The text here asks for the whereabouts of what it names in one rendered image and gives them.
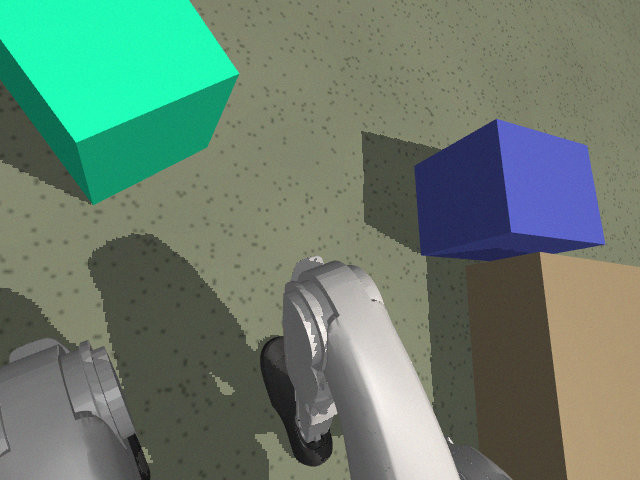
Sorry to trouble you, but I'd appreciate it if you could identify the right robot hand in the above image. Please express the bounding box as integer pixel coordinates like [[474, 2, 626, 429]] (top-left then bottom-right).
[[444, 435, 512, 480]]

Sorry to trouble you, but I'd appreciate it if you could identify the right robot foot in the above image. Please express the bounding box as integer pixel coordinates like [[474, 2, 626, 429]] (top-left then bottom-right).
[[260, 336, 333, 467]]

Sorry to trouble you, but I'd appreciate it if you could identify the left robot foot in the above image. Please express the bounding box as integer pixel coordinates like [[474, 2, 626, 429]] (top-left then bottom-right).
[[127, 434, 150, 480]]

